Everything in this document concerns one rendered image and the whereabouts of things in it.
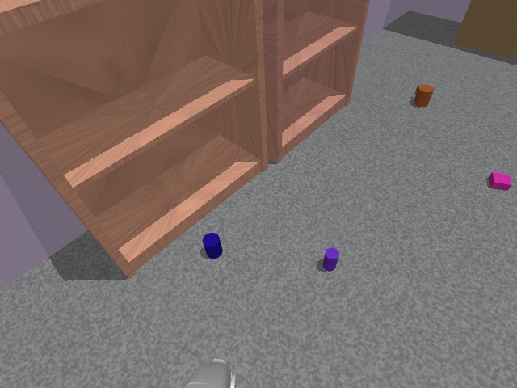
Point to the bookshelf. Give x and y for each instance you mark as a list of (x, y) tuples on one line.
[(311, 51), (144, 115)]

